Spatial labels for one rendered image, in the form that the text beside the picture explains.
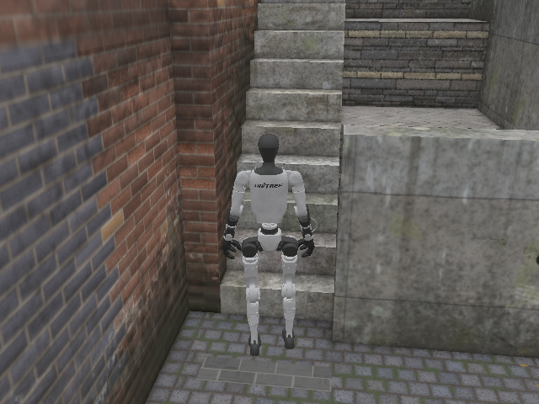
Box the stairs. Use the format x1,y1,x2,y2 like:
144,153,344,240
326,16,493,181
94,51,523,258
220,0,346,322

